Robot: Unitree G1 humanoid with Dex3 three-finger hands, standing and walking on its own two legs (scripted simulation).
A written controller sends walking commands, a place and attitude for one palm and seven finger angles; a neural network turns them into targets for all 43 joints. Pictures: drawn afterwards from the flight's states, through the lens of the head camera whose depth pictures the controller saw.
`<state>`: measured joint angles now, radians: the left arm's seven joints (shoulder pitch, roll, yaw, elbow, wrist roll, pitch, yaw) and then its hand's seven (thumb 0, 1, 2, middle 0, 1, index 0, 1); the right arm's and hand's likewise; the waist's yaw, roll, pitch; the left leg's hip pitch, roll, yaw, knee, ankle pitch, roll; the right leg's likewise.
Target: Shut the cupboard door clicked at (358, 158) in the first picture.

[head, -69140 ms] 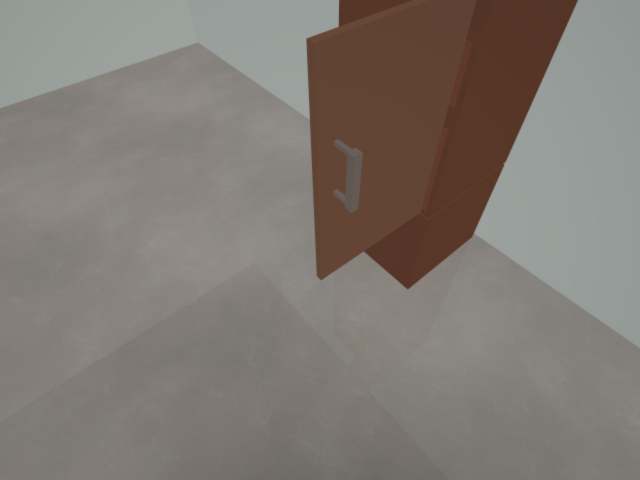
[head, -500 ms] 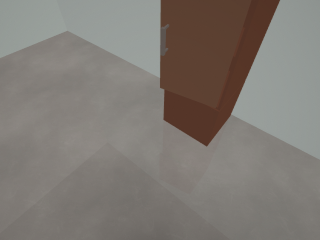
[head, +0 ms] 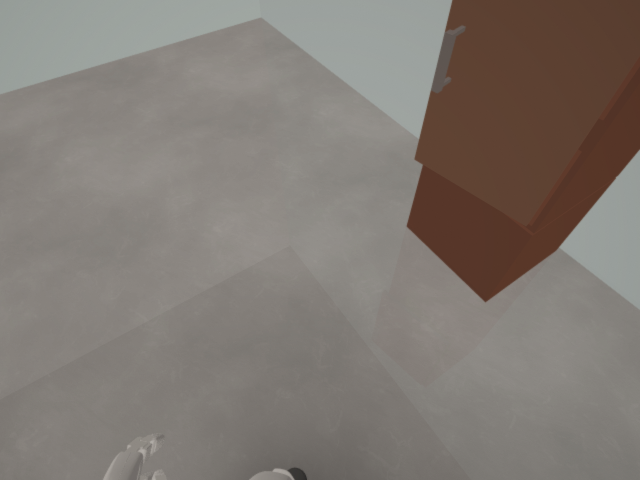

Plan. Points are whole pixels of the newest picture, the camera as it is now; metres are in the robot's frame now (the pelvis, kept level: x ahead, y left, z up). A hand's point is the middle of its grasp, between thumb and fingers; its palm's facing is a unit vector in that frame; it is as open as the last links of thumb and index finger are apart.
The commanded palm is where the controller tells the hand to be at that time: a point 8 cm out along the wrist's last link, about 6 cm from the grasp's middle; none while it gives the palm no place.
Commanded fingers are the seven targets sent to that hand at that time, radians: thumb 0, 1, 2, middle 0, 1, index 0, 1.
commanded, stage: walk to a spot facing it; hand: left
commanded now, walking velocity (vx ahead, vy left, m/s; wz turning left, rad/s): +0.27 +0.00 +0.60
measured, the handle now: (448, 59) +0.97 -0.27 +0.00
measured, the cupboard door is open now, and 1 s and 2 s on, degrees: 10 10 10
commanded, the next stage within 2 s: turn to face it in 0.80 s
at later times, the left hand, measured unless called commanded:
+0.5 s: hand out of the picture -0.04 +0.24 -0.18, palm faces +0.38 -0.89 -0.25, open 7.4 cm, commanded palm none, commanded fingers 0.00 0.90 0.90 -0.20 -0.30 -0.20 -0.30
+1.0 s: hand (147, 414) +0.23 +0.27 -0.15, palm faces +0.54 -0.81 -0.24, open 7.2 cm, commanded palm none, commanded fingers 0.00 0.90 0.90 -0.20 -0.30 -0.20 -0.30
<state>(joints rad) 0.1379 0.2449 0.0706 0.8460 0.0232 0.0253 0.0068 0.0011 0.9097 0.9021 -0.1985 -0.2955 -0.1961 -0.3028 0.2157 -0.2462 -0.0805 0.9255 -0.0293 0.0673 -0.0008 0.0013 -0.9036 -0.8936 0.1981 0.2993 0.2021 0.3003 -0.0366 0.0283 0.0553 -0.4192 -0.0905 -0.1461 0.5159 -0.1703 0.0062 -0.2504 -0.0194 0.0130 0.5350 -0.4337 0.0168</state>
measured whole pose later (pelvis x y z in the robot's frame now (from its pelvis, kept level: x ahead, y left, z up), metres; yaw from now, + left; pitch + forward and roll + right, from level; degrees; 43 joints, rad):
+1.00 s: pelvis +0.27 +0.08 +0.01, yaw +31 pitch +0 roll +1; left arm 0.26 0.15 0.07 0.95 0.03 -0.07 0.02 -0.01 0.95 0.90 -0.20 -0.30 -0.20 -0.30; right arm 0.27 -0.19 -0.07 1.03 -0.03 0.01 0.01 0.00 -0.91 -0.89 0.19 0.30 0.20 0.30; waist -0.03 0.02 0.06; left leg -0.53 0.05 0.03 1.08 -0.28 0.00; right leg -0.21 -0.06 -0.22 0.43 -0.23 -0.05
